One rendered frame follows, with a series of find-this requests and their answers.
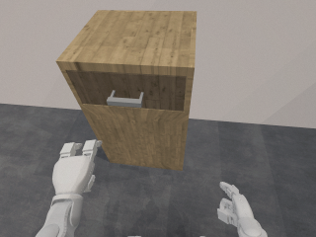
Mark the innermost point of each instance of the robot left forearm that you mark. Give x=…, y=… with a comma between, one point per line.
x=63, y=216

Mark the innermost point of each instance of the right robot hand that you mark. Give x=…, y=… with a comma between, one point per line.
x=231, y=211

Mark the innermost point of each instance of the drawer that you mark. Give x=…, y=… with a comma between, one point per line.
x=161, y=92

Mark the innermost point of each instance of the left robot hand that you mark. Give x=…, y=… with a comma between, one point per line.
x=74, y=174

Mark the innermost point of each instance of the cabinet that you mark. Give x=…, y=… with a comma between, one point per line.
x=137, y=42

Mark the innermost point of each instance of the handle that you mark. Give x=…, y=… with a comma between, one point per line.
x=125, y=102

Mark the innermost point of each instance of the robot right forearm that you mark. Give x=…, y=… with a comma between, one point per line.
x=250, y=227

